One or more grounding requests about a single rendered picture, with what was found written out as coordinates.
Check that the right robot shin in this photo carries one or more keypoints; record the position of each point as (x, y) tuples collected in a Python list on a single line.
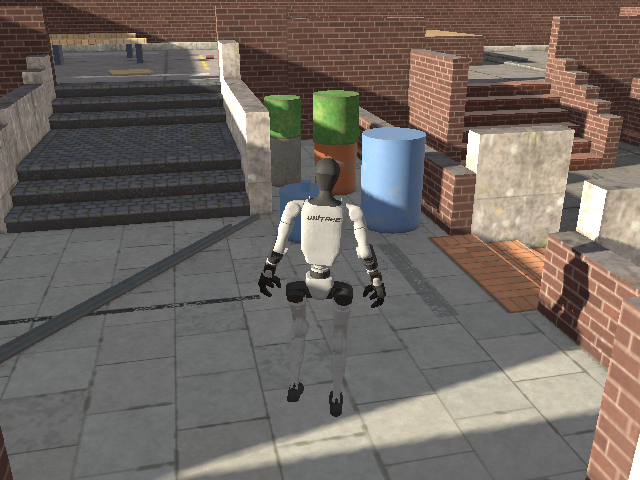
[(338, 370)]

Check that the robot right thigh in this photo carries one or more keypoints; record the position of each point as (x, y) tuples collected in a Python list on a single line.
[(342, 303)]

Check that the left robot hand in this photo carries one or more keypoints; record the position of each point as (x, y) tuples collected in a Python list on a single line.
[(263, 281)]

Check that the left robot forearm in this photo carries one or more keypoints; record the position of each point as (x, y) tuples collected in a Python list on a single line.
[(272, 262)]

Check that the left robot upper arm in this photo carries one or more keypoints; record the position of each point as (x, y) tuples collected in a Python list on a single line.
[(292, 209)]

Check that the right robot forearm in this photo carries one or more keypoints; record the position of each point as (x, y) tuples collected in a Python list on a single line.
[(373, 269)]

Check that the right robot upper arm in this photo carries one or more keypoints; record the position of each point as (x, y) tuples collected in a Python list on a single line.
[(355, 213)]

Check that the right robot hand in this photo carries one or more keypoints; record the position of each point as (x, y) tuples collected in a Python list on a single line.
[(379, 292)]

